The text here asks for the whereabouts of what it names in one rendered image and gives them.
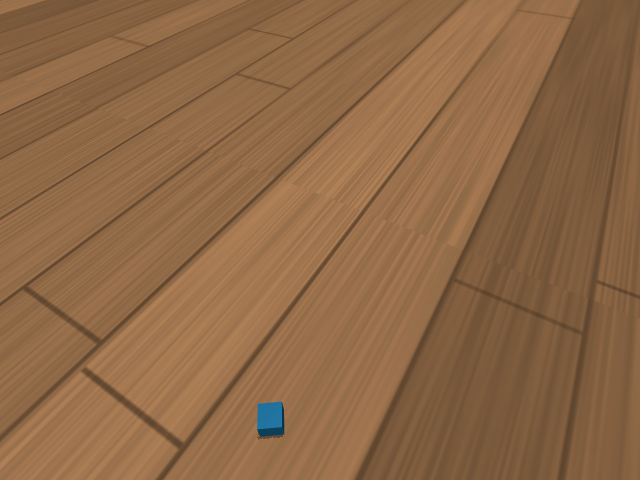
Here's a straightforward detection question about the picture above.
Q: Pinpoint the cube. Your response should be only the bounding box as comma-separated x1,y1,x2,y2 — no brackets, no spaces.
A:
257,402,284,437

